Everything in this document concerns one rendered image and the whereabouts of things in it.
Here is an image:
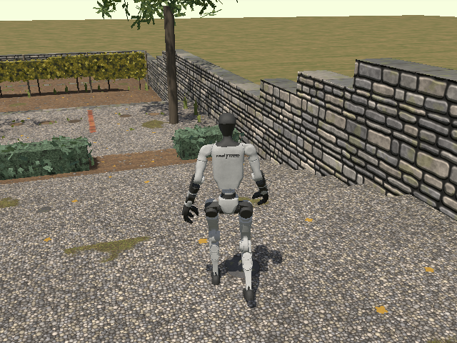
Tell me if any robot left upper arm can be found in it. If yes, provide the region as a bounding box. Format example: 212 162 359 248
193 144 213 185

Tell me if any robot right hand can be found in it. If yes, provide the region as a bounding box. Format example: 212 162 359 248
252 192 268 205

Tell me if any robot left hand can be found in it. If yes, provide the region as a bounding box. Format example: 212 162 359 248
182 205 199 224

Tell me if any right robot forearm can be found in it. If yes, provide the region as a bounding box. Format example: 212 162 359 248
256 171 268 195

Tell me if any left robot forearm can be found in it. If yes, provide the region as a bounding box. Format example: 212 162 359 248
184 174 200 207

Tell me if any right robot shin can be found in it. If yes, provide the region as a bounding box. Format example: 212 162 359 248
241 240 253 291

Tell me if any robot right upper arm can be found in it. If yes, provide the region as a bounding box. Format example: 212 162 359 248
242 143 263 182

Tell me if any left robot foot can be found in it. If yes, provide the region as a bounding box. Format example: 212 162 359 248
211 269 221 285

